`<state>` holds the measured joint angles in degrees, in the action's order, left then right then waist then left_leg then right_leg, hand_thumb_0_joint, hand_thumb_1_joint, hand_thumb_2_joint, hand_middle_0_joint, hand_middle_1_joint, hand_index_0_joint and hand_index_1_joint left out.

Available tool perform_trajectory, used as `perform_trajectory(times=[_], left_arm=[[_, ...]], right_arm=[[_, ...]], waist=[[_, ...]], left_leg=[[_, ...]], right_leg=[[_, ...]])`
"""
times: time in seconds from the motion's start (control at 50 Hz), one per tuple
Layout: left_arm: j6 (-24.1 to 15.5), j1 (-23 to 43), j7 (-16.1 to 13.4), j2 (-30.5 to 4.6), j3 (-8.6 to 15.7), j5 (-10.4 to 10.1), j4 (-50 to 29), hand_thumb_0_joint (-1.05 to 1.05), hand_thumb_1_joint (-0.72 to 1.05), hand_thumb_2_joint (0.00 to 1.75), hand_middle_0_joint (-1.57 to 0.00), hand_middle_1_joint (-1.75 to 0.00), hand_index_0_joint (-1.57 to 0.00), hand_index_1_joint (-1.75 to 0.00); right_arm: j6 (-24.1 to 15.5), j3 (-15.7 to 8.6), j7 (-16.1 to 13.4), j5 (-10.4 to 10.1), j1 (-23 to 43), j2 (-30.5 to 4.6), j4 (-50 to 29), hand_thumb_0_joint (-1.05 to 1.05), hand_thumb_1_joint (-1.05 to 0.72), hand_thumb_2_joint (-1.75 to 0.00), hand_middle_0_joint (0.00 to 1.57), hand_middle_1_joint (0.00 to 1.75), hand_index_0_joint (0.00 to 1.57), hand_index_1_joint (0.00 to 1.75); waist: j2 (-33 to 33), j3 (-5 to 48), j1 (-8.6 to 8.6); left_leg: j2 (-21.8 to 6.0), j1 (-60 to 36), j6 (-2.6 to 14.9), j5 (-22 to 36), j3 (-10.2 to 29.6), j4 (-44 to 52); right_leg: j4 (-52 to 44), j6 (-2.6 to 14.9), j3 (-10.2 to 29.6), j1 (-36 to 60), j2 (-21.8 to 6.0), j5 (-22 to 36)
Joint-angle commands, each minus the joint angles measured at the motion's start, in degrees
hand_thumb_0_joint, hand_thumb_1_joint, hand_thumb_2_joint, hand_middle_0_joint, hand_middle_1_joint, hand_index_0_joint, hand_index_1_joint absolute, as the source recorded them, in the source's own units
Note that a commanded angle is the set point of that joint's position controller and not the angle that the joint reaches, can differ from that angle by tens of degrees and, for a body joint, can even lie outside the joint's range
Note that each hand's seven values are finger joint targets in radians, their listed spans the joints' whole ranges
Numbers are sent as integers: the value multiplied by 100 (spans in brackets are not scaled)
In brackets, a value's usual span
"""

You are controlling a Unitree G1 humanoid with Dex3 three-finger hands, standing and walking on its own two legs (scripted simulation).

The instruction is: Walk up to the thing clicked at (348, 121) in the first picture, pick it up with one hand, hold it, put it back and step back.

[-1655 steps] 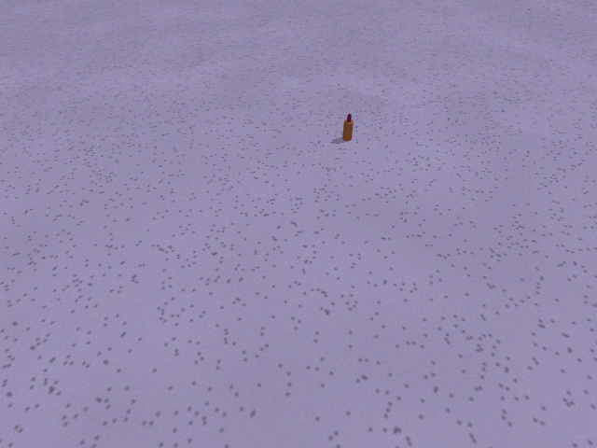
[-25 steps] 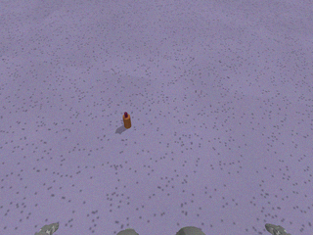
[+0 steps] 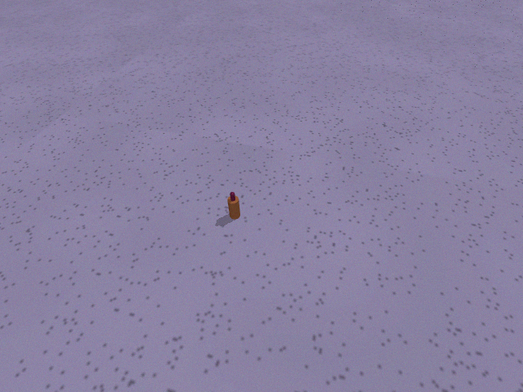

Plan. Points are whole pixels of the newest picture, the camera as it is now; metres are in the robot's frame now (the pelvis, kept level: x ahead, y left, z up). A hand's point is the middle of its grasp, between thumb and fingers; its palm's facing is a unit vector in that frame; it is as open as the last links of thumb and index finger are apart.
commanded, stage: step back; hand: left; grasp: from the side
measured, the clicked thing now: (233, 204) +1.06 +0.19 -0.67
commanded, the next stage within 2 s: stand in 0.80 s
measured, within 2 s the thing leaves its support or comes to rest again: neither
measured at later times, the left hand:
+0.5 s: hand out of the picture +0.09 +0.28 -0.15, palm faces +0.02 -0.94 -0.35, open 7.4 cm
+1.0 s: hand out of the picture +0.15 +0.26 -0.13, palm faces -0.05 -0.94 -0.34, open 7.4 cm
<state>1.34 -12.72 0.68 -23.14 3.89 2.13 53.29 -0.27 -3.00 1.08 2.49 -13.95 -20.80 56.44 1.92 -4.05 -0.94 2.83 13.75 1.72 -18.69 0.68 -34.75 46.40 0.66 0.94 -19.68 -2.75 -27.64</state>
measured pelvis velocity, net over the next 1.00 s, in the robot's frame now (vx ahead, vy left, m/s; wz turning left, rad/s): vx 0.04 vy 0.01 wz -0.02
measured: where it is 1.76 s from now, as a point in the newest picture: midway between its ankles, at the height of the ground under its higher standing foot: outside the picture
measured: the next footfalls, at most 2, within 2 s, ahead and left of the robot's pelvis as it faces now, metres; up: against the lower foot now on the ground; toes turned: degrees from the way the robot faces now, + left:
left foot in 0.40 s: +0.10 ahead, +0.13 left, +0.00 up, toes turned +1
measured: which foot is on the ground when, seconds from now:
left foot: down 0.00-0.16, up 0.18-0.38, down 0.40-1.00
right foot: down 0.00-1.00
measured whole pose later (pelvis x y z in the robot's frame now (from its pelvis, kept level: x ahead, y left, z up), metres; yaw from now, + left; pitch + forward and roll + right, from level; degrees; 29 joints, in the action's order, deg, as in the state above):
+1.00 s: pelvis +0.04 +0.01 +0.02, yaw -1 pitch -2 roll +0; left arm -1.4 -4.0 0.3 -20.2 0.0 0.6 63.3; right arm -1.0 -1.1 0.9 0.6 -1.5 -19.3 64.3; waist 0.6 -3.8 0.2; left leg -0.5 8.7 0.2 -10.1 -2.2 -21.1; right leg 20.5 -2.0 1.7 -4.9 -1.7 -13.3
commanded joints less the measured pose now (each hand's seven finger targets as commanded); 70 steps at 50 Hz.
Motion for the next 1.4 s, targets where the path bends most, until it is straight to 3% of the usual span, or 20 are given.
perform_trajectory(times=[0.0,0.06,0.1,0.12,0.14,0.16,0.24,0.3,0.36,0.38,0.4,0.42,0.44,0.48,0.54,0.6,0.76,0.86,1.24,1.38], left_arm=[[-246,330,-2,-1076,265,-112,-342,0,90,90,-20,-30,-20,-30],[-316,159,19,-934,273,-84,-156,0,90,90,-20,-30,-20,-30],[-382,-146,-61,-894,282,-30,39,0,90,90,-20,-30,-20,-30],[-422,-304,-108,-1141,357,28,84,0,90,90,-20,-30,-20,-30],[-449,-404,-135,-1667,457,54,90,0,90,90,-20,-30,-20,-30],[-472,-10,-123,-1849,498,65,-79,0,90,90,-20,-30,-20,-30],[-551,413,-139,-1395,366,-9,-155,0,90,90,-20,-30,-20,-30],[-514,563,-98,-1359,291,-30,-173,0,90,90,-20,-30,-20,-30],[-410,631,-90,-1180,143,-96,-190,0,90,90,-20,-30,-20,-30],[-385,602,-92,-997,69,-116,-210,0,90,90,-20,-30,-20,-30],[-354,531,-88,-753,0,-195,-231,0,90,90,-20,-30,-20,-30],[-294,500,-125,-904,50,-272,-78,0,90,90,-20,-30,-20,-30],[-278,409,-130,-979,50,-226,44,0,90,90,-20,-30,-20,-30],[-329,308,-136,-884,10,-181,209,0,90,90,-20,-30,-20,-30],[-409,425,-132,-1118,39,-177,329,0,90,90,-20,-30,-20,-30],[-400,599,-159,-1056,5,-203,373,0,90,90,-20,-30,-20,-30],[-369,810,-167,-1034,-26,-156,533,0,90,90,-20,-30,-20,-30],[-370,963,-145,-888,-146,-187,671,0,90,90,-20,-30,-20,-30],[-338,994,-97,-918,-174,-169,809,0,90,90,-20,-30,-20,-30],[-339,892,-108,-894,-206,-159,803,0,90,90,-20,-30,-20,-30]], right_arm=[[-291,-322,-136,4,568,-1535,-548,0,-90,-90,20,30,20,30],[-196,-350,-80,3,590,-1496,-515,0,-90,-90,20,30,20,30],[-96,-266,-76,-83,732,-1251,-545,0,-90,-90,20,30,20,30],[-78,-190,-86,-114,658,-1003,-613,0,-90,-90,20,30,20,30],[-74,-152,-111,-111,754,-825,-689,0,-90,-90,20,30,20,30],[-60,-251,-164,-66,723,-1162,-597,0,-90,-90,20,30,20,30],[-126,-267,-89,-102,278,-1131,-303,0,-90,-90,20,30,20,30],[-141,-248,-51,-70,258,-1017,-252,0,-90,-90,20,30,20,30],[-180,-258,-95,-58,227,-913,-101,0,-90,-90,20,30,20,30],[-205,-292,-137,-33,173,-1021,-71,0,-90,-90,20,30,20,30],[-250,-314,-175,-13,265,-1316,-110,0,-90,-90,20,30,20,30],[-237,-305,-162,-85,633,-1623,-174,0,-90,-90,20,30,20,30],[-224,-300,-145,-89,886,-1601,-203,0,-90,-90,20,30,20,30],[-203,-184,-146,-93,1168,-1365,-198,0,-90,-90,20,30,20,30],[-200,-116,-156,-160,1134,-1143,-71,0,-90,-90,20,30,20,30],[-202,-127,-180,-172,1198,-1154,71,0,-90,-90,20,30,20,30],[-152,-119,-170,-164,1591,-1006,228,0,-90,-90,20,30,20,30],[-182,-63,-117,-229,1506,-1019,380,0,-90,-90,20,30,20,30],[-169,1,-101,-197,1318,-1091,650,0,-90,-90,20,30,20,30],[-165,0,-105,-199,1258,-1137,671,0,-90,-90,20,30,20,30]], waist=[[-839,-177,-1],[-1116,71,23],[-792,189,-230],[-101,203,-271],[949,112,-386],[609,-311,-301],[391,-123,-31],[709,76,9],[426,347,166],[123,509,218],[-703,755,145],[-989,627,17],[-925,511,-46],[-855,511,-174],[-681,741,-16],[-562,879,18],[-176,709,33],[-186,796,106],[-257,478,133],[-181,642,131]], left_leg=[[-1521,286,797,-1536,1959,1988],[-1306,523,638,-1170,1380,1666],[-1024,983,351,-792,915,883],[-674,1552,133,-717,653,26],[53,2311,-19,-1328,291,-1177],[-250,1930,-114,-1440,627,-1739],[-467,1282,-139,-612,666,-1423],[-450,580,-202,-529,59,-502],[-260,-551,-175,625,-189,811],[-497,-899,-85,1017,133,1017],[-1441,-835,215,1186,1406,1413],[-1905,-21,751,653,1886,1566],[-1956,210,886,411,1863,1593],[-1616,76,515,1221,1247,1297],[-1058,-89,67,1791,558,957],[-1053,-575,52,2626,402,884],[-1051,-609,23,1824,237,1221],[-1092,-1071,-28,2566,341,1494],[-1029,-828,-151,1170,345,1995],[-1080,-983,-119,1599,344,1858]], right_leg=[[45,68,166,-418,-59,99],[-1182,46,-245,570,245,294],[-2220,108,-298,1578,406,948],[-2590,243,728,1948,-92,486],[-3426,772,2682,1812,-1303,-1159],[-3594,1276,3243,770,-2065,-1656],[-3144,966,1646,620,-1351,192],[-2769,869,937,441,-1117,1269],[-1871,569,449,136,-788,2334],[-1512,405,290,15,-630,2528],[-987,99,30,-49,-173,1998],[-867,34,-154,356,183,373],[-886,60,-60,665,104,73],[-1695,99,42,878,17,998],[-1960,156,412,1233,-253,2473],[-1984,122,336,1177,-277,3025],[-2439,77,423,1207,-332,2878],[-2723,-18,372,1370,-413,3030],[-3175,19,462,1217,-444,1872],[-3120,13,461,1226,-453,2176]])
